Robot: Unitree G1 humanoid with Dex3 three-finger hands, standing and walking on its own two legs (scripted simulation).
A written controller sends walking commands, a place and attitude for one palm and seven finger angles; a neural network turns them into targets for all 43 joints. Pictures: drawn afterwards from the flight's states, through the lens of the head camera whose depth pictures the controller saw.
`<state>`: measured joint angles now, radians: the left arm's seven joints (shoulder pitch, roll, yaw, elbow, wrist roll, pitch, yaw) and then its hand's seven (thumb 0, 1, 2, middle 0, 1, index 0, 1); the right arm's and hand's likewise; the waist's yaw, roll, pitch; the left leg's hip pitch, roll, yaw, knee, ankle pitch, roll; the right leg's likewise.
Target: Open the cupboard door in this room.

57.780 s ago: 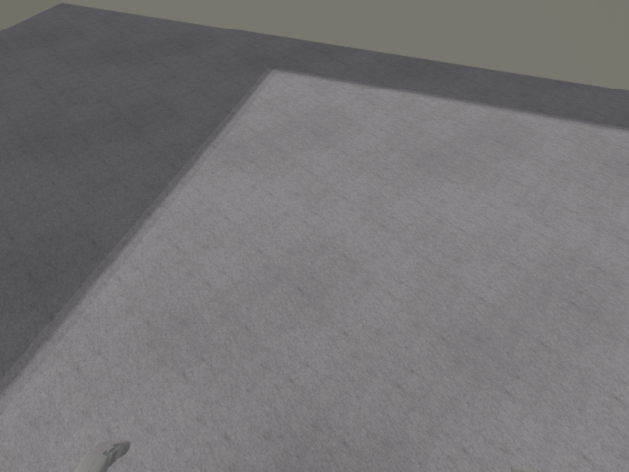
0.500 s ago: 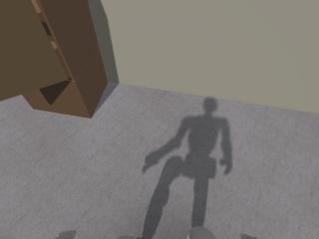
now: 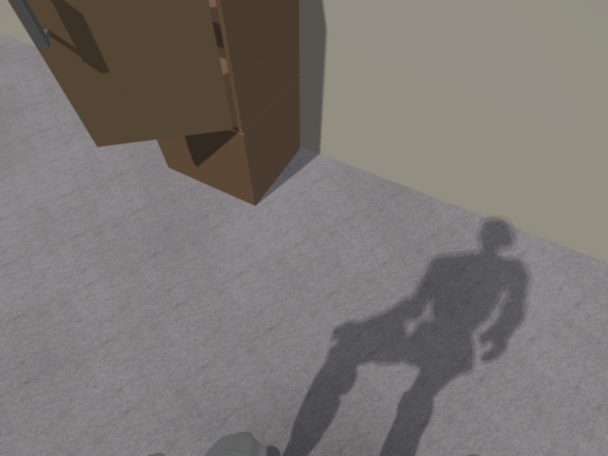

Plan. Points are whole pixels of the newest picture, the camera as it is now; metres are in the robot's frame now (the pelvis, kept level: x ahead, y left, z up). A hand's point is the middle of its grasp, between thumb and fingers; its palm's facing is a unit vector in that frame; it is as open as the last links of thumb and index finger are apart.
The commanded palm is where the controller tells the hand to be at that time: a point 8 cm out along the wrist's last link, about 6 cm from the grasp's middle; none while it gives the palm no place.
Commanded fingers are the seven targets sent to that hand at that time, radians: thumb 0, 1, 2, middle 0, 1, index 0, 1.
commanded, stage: turn to face it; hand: left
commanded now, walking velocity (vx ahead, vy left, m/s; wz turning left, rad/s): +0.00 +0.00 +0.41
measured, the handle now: (27, 7) +0.93 +0.66 +0.08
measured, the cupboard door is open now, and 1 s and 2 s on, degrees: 40 40 40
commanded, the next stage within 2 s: take the last steps up to it in 0.42 s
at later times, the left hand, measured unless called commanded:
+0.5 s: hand out of the picture +0.07 +0.20 -0.16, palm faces +0.17 -0.95 -0.27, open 7.4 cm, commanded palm none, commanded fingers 0.00 0.90 0.90 -0.20 -0.30 -0.20 -0.30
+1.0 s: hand out of the picture -0.04 +0.26 -0.18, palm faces +0.36 -0.91 -0.21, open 7.4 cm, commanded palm none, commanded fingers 0.00 0.90 0.90 -0.20 -0.30 -0.20 -0.30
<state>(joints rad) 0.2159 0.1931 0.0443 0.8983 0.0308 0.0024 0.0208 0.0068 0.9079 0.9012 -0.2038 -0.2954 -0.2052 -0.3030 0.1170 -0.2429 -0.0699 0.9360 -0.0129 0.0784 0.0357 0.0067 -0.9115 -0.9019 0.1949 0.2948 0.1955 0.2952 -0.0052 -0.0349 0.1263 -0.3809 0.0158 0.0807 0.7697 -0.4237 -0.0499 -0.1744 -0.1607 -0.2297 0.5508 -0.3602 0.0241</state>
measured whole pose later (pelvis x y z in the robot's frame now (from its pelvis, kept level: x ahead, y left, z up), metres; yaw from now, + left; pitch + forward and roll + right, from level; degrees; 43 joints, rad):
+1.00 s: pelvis +0.06 +0.09 -0.01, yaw +17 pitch +0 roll +1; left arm 0.34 0.22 0.07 1.10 0.03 0.03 0.00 0.01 0.91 0.90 -0.20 -0.29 -0.20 -0.30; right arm 0.17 -0.19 -0.04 0.96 -0.03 -0.03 0.01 0.00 -0.91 -0.90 0.20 0.29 0.20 0.30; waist 0.04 -0.05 0.06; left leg -0.25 -0.01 0.13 0.55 -0.30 0.06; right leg -0.37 -0.15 -0.08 1.06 -0.47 0.02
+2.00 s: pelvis +0.40 +0.28 -0.01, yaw +17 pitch +0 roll +0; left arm 0.33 0.17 0.05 1.14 0.02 -0.02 0.01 0.01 0.91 0.90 -0.20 -0.29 -0.20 -0.30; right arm 0.12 -0.16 -0.03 0.98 -0.03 -0.07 -0.01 0.00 -0.91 -0.90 0.20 0.29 0.20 0.30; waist 0.05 -0.05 0.08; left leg -0.32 0.00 0.15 0.55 -0.24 0.07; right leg -0.35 -0.09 -0.06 1.14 -0.44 0.00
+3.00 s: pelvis +0.44 +0.32 +0.00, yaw +15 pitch -2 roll +0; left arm 0.24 0.20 0.03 1.09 0.02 0.03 0.02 0.01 0.91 0.90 -0.20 -0.29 -0.20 -0.30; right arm 0.15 -0.15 -0.01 1.03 -0.02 0.02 -0.02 0.00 -0.91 -0.90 0.20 0.30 0.20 0.30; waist 0.04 -0.04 0.07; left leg -0.20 -0.02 0.05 0.49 -0.27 0.04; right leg -0.20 -0.06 -0.02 0.49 -0.24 0.04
